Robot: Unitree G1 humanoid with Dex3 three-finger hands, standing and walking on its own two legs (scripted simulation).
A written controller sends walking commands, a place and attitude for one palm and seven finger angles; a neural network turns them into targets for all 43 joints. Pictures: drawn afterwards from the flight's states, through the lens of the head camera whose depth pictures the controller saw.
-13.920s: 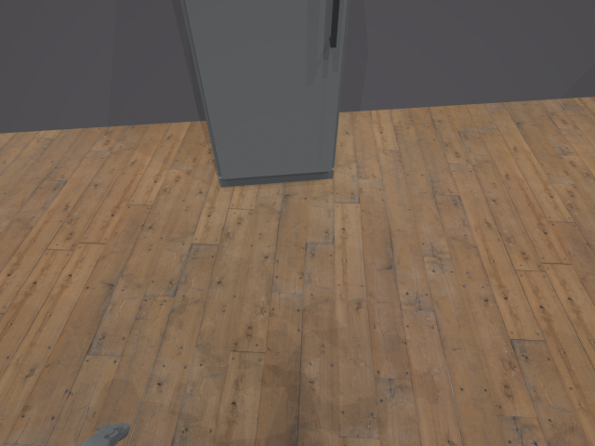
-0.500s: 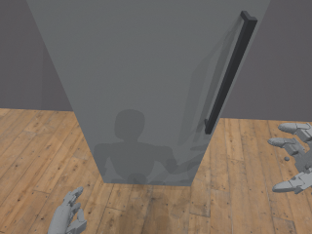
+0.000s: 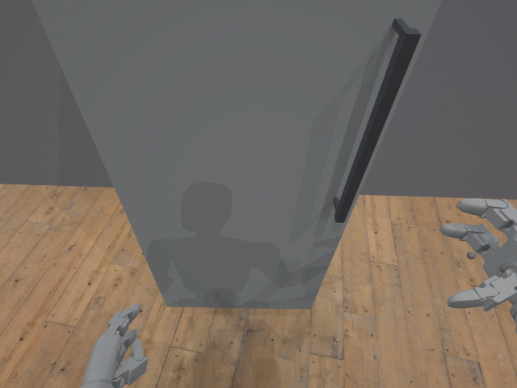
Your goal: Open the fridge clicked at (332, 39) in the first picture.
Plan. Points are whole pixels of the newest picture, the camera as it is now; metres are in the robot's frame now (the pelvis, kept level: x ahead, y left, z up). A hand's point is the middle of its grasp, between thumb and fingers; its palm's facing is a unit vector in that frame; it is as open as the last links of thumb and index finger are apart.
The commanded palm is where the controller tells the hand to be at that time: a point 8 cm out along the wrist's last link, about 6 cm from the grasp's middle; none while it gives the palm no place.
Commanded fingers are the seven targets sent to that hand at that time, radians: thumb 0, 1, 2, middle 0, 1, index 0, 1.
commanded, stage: move the hooked fingers beside the handle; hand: right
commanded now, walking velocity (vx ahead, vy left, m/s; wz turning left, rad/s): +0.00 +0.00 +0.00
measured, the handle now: (362, 142) +0.49 -0.16 +0.14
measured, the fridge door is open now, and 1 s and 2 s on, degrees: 0 0 0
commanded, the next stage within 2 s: none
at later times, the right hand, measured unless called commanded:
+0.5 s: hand (442, 224) +0.33 -0.25 +0.12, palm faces +0.02 +1.00 -0.01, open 14.0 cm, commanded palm +0.30 -0.29 +0.13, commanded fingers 0.00 0.50 -0.30 0.30 1.20 0.30 1.20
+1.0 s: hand (423, 205) +0.37 -0.24 +0.11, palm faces +0.02 +1.00 +0.00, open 14.0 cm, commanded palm +0.35 -0.29 +0.12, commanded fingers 0.00 0.50 -0.30 0.30 1.20 0.30 1.20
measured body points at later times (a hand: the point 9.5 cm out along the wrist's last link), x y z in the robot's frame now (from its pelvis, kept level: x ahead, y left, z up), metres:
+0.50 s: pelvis +0.00 -0.01 +0.00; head +0.02 +0.00 +0.45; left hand +0.15 +0.25 -0.09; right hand +0.32 -0.30 +0.12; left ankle +0.01 +0.09 -0.73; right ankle -0.02 -0.10 -0.73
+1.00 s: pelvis +0.00 +0.00 +0.00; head +0.03 +0.00 +0.45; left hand +0.13 +0.26 -0.10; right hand +0.37 -0.29 +0.12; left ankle +0.01 +0.09 -0.73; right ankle -0.01 -0.10 -0.73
